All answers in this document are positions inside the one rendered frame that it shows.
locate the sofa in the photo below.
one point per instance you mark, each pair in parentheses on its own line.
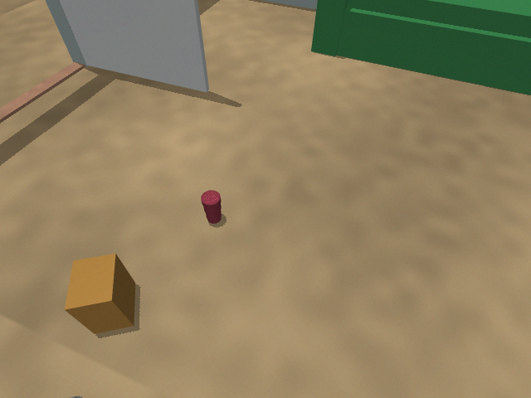
(484,42)

